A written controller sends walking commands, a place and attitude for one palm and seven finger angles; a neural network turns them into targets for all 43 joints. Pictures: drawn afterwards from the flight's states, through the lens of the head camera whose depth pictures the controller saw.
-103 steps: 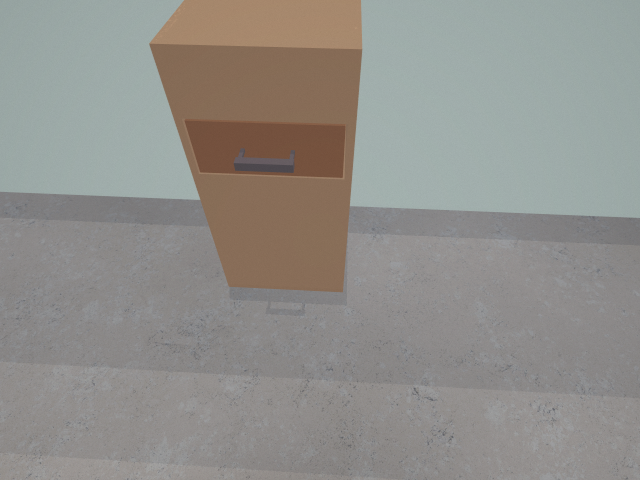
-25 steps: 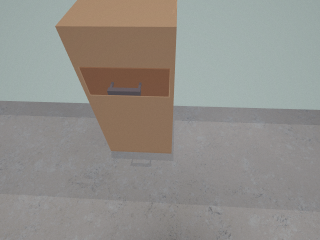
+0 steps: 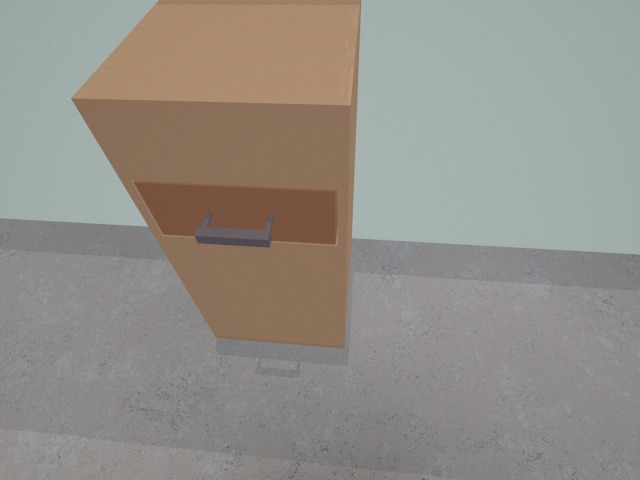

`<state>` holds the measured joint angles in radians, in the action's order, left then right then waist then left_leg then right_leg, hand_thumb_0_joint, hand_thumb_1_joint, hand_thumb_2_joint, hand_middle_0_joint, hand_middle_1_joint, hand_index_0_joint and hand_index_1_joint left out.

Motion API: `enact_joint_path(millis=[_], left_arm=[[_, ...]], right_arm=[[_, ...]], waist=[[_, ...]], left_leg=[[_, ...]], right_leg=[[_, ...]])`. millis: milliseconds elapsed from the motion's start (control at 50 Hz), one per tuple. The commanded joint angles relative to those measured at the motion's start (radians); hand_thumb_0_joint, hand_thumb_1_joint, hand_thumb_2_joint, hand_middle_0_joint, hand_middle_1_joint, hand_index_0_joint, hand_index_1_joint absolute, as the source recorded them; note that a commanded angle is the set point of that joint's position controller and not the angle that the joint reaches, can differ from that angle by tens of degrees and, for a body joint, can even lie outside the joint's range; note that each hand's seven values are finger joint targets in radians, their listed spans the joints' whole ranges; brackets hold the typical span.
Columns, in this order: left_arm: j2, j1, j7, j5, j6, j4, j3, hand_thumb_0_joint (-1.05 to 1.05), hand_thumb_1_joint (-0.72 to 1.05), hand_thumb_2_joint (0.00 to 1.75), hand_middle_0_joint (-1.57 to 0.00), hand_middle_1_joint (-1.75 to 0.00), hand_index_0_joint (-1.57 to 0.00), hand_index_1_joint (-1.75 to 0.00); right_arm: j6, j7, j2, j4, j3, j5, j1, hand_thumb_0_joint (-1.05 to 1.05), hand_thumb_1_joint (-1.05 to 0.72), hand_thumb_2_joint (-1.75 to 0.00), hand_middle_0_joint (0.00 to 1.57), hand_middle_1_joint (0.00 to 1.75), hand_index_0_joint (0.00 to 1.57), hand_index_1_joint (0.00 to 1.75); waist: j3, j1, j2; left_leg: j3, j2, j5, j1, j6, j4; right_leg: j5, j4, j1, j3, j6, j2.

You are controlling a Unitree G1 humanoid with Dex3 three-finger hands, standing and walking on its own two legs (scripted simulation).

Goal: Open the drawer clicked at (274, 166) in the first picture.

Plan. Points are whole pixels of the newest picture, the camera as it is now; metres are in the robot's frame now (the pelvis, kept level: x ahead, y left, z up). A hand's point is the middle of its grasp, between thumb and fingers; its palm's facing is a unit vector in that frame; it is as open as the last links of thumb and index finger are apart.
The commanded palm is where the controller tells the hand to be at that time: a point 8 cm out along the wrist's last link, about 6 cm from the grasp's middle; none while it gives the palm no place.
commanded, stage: come to a stop and stand still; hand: left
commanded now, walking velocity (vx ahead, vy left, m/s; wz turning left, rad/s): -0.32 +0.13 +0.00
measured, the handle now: (236, 228) +0.56 +0.22 -0.11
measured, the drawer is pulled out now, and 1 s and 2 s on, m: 0.00 0.00 0.00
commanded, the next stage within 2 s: look again from close up in 1.34 s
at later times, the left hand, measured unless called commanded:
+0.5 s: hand out of the picture +0.07 +0.16 -0.14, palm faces +0.04 -0.96 -0.29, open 7.4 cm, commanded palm none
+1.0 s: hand out of the picture +0.07 +0.24 -0.14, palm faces -0.01 -0.94 -0.33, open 7.4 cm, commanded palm none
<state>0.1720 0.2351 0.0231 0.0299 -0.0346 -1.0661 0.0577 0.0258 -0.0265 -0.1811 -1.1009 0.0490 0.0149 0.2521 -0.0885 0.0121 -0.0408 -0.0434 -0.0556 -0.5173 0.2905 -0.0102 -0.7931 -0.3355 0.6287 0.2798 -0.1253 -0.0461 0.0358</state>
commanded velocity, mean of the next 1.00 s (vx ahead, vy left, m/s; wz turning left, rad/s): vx -0.05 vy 0.04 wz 0.00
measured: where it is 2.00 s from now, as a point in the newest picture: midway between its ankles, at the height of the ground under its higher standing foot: outside the picture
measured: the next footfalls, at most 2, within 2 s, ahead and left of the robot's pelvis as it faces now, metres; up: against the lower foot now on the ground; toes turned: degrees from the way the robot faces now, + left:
left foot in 0.06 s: +0.05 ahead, +0.13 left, +0.00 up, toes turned +4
left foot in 0.64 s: +0.04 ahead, +0.12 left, +0.00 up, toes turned -1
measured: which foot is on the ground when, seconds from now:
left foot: up 0.00-0.04, down 0.06-0.26, up 0.28-0.62, down 0.64-1.00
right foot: down 0.00-1.00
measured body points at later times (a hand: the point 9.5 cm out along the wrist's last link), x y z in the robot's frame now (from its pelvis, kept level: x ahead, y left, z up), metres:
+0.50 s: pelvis +0.02 -0.03 +0.02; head +0.07 -0.06 +0.46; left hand +0.07 +0.21 -0.12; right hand +0.10 -0.28 -0.15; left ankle -0.02 +0.12 -0.67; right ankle +0.00 -0.10 -0.73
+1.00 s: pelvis -0.01 +0.01 +0.01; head -0.03 -0.01 +0.46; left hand +0.07 +0.28 -0.12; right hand +0.04 -0.24 -0.14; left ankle +0.00 +0.12 -0.73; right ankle +0.00 -0.10 -0.73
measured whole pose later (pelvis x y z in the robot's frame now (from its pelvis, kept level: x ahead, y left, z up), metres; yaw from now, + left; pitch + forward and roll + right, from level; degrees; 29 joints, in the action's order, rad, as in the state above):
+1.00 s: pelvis -0.01 +0.01 +0.01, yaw -2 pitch -2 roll +1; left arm 0.26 0.24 0.02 0.02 0.02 -0.96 0.01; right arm 0.00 -0.02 -0.23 -0.94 0.01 0.03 0.29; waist 0.01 0.00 -0.04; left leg -0.04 0.01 -0.28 0.21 0.02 -0.53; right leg -0.28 0.56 0.24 -0.02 -0.01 0.01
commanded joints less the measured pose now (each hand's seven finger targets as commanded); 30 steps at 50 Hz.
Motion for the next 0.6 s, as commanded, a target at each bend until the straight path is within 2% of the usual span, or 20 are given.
enact_joint_path(millis=[0,20,40,80,100,120,140,160,180,200,220,240,260,300,360,400,480,520,560,580], left_arm=[[0.139,0.056,0.022,-0.018,0.011,0.015,0.021,0.0,0.9,0.9,-0.2,-0.3,-0.2,-0.3],[0.138,0.054,0.025,-0.024,0.02,0.023,0.024,0.0,0.9,0.9,-0.2,-0.3,-0.2,-0.3],[0.129,0.06,0.026,-0.028,0.024,0.041,0.024,0.0,0.9,0.9,-0.2,-0.3,-0.2,-0.3],[0.11,0.017,0.031,-0.017,0.032,0.068,0.018,0.0,0.9,0.9,-0.2,-0.3,-0.2,-0.3],[0.103,0.004,0.027,-0.021,0.04,0.078,0.022,0.0,0.9,0.9,-0.2,-0.3,-0.2,-0.3],[0.1,-0.005,0.024,-0.025,0.049,0.084,0.023,0.0,0.9,0.9,-0.2,-0.3,-0.2,-0.3],[0.1,-0.015,0.019,-0.028,0.055,0.088,0.026,0.0,0.9,0.9,-0.2,-0.3,-0.2,-0.3],[0.092,0.003,0.017,-0.028,0.055,0.089,0.028,0.0,0.9,0.9,-0.2,-0.3,-0.2,-0.3],[0.091,0.039,0.014,-0.024,0.05,0.085,0.031,0.0,0.9,0.9,-0.2,-0.3,-0.2,-0.3],[0.114,0.073,0.014,-0.014,0.044,0.079,0.035,0.0,0.9,0.9,-0.2,-0.3,-0.2,-0.3],[0.178,0.083,0.021,-0.003,0.033,0.078,0.044,0.0,0.9,0.9,-0.2,-0.3,-0.2,-0.3],[0.209,0.068,0.018,-0.008,0.032,0.073,0.044,0.0,0.9,0.9,-0.2,-0.3,-0.2,-0.3],[0.199,0.062,0.025,-0.008,0.039,0.072,0.044,0.0,0.9,0.9,-0.2,-0.3,-0.2,-0.3],[0.158,0.012,0.032,-0.009,0.041,0.09,0.039,0.0,0.9,0.9,-0.2,-0.3,-0.2,-0.3],[0.158,0.014,0.034,-0.009,0.033,0.102,0.04,0.0,0.9,0.9,-0.2,-0.3,-0.2,-0.3],[0.16,0.041,0.031,-0.009,0.03,0.093,0.038,0.0,0.9,0.9,-0.2,-0.3,-0.2,-0.3],[0.17,0.039,0.025,-0.004,0.028,0.078,0.035,0.0,0.9,0.9,-0.2,-0.3,-0.2,-0.3],[0.161,0.029,0.023,-0.004,0.027,0.068,0.03,0.0,0.9,0.9,-0.2,-0.3,-0.2,-0.3],[0.157,0.008,0.019,-0.014,0.026,0.061,0.024,0.0,0.9,0.9,-0.2,-0.3,-0.2,-0.3],[0.139,0.001,0.017,-0.018,0.027,0.06,0.018,0.0,0.9,0.9,-0.2,-0.3,-0.2,-0.3]], right_arm=[[-0.018,-0.005,-0.023,0.021,-0.002,-0.013,0.094,0.0,-0.9,-0.9,0.2,0.3,0.2,0.3],[-0.021,-0.006,-0.046,0.017,0.005,-0.01,0.102,0.0,-0.9,-0.9,0.2,0.3,0.2,0.3],[-0.018,-0.01,-0.091,0.026,0.011,-0.001,0.095,0.0,-0.9,-0.9,0.2,0.3,0.2,0.3],[-0.008,-0.014,-0.127,0.041,0.024,0.0,0.104,0.0,-0.9,-0.9,0.2,0.3,0.2,0.3],[-0.006,-0.018,-0.137,0.048,0.026,0.001,0.094,0.0,-0.9,-0.9,0.2,0.3,0.2,0.3],[-0.001,-0.02,-0.146,0.059,0.028,0.004,0.068,0.0,-0.9,-0.9,0.2,0.3,0.2,0.3],[0.002,-0.022,-0.153,0.071,0.031,0.012,0.05,0.0,-0.9,-0.9,0.2,0.3,0.2,0.3],[0.004,-0.023,-0.16,0.086,0.035,0.016,0.015,0.0,-0.9,-0.9,0.2,0.3,0.2,0.3],[0.004,-0.025,-0.168,0.1,0.04,0.012,-0.017,0.0,-0.9,-0.9,0.2,0.3,0.2,0.3],[0.006,-0.024,-0.161,0.115,0.043,0.004,-0.033,0.0,-0.9,-0.9,0.2,0.3,0.2,0.3],[0.01,-0.016,-0.121,0.131,0.045,-0.006,-0.01,0.0,-0.9,-0.9,0.2,0.3,0.2,0.3],[0.021,-0.005,-0.106,0.138,0.046,-0.009,-0.016,0.0,-0.9,-0.9,0.2,0.3,0.2,0.3],[0.038,-0.009,-0.09,0.134,0.045,-0.005,-0.046,0.0,-0.9,-0.9,0.2,0.3,0.2,0.3],[0.039,-0.008,-0.078,0.133,0.04,-0.004,-0.076,0.0,-0.9,-0.9,0.2,0.3,0.2,0.3],[0.032,0.002,-0.065,0.134,0.029,-0.006,-0.086,0.0,-0.9,-0.9,0.2,0.3,0.2,0.3],[0.029,0.006,-0.065,0.137,0.024,-0.006,-0.108,0.0,-0.9,-0.9,0.2,0.3,0.2,0.3],[0.021,0.008,-0.064,0.133,0.016,-0.01,-0.096,0.0,-0.9,-0.9,0.2,0.3,0.2,0.3],[0.014,0.007,-0.057,0.12,0.015,-0.011,-0.068,0.0,-0.9,-0.9,0.2,0.3,0.2,0.3],[0.004,0.002,-0.062,0.096,0.01,-0.009,-0.019,0.0,-0.9,-0.9,0.2,0.3,0.2,0.3],[-0.006,0.001,-0.077,0.083,0.011,-0.006,0.003,0.0,-0.9,-0.9,0.2,0.3,0.2,0.3]], waist=[[0.123,-0.026,0.196],[0.146,-0.021,0.099],[0.164,-0.012,-0.019],[0.131,-0.026,-0.129],[0.112,-0.025,-0.197],[0.078,-0.021,-0.233],[0.07,-0.023,-0.208],[0.08,-0.001,-0.168],[0.118,0.023,-0.129],[0.156,0.037,-0.015],[0.176,0.021,0.218],[0.111,0.028,0.276],[0.111,0.042,0.255],[0.089,0.02,0.212],[0.147,0.021,0.176],[0.14,0.034,0.167],[0.11,0.024,0.181],[0.1,0.006,0.198],[0.096,-0.023,0.159],[0.094,-0.03,0.106]], left_leg=[[-0.029,0.023,0.301,-0.031,-0.006,0.311],[-0.017,-0.013,0.628,-0.124,0.009,0.355],[0.029,-0.1,0.976,-0.224,0.044,0.305],[0.075,-0.195,1.295,-0.265,0.094,0.314],[0.12,-0.234,1.395,-0.261,0.132,0.345],[0.142,-0.258,1.408,-0.249,0.165,0.366],[0.155,-0.266,1.333,-0.233,0.183,0.37],[0.142,-0.251,1.26,-0.231,0.177,0.342],[0.115,-0.219,1.172,-0.232,0.142,0.29],[0.056,-0.146,0.965,-0.192,0.084,0.202],[-0.026,-0.026,0.589,-0.063,0.013,0.087],[-0.029,0.076,-0.013,0.05,-0.017,-0.074],[0.069,0.076,-0.095,0.095,-0.005,-0.224],[0.104,0.067,-0.026,0.18,-0.01,-0.332],[0.076,0.055,0.038,0.168,-0.029,-0.197],[0.061,0.06,0.062,0.141,-0.032,-0.107],[0.043,0.054,0.089,0.066,-0.022,0.067],[0.032,0.05,0.143,0.001,-0.018,0.18],[0.027,0.046,0.28,-0.122,-0.009,0.34],[0.054,0.01,0.395,-0.199,0.007,0.402]], right_leg=[[1.008,-0.084,-0.229,0.178,-0.076,0.211],[0.913,-0.044,-0.186,0.143,-0.035,0.175],[0.721,-0.023,-0.093,0.099,0.004,0.129],[0.278,0.068,0.0,0.047,0.026,0.035],[0.018,0.135,0.028,0.049,0.029,0.004],[-0.156,0.177,0.059,0.071,0.025,-0.014],[-0.215,0.176,0.062,0.097,0.02,-0.017],[-0.161,0.116,0.038,0.108,0.014,-0.016],[-0.007,-0.009,-0.02,0.105,0.015,-0.009],[0.368,-0.148,-0.106,0.126,0.02,0.024],[0.78,-0.195,-0.199,0.294,-0.019,0.169],[1.032,-0.241,-0.194,0.373,-0.117,0.327],[1.031,-0.238,-0.179,0.403,-0.152,0.342],[1.018,-0.215,-0.221,0.349,-0.172,0.286],[0.93,-0.223,-0.315,0.29,-0.155,0.251],[0.896,-0.238,-0.319,0.299,-0.152,0.246],[0.755,-0.266,-0.273,0.298,-0.141,0.236],[0.682,-0.262,-0.23,0.286,-0.12,0.215],[0.561,-0.246,-0.151,0.265,-0.076,0.185],[0.44,-0.231,-0.078,0.242,-0.041,0.148]])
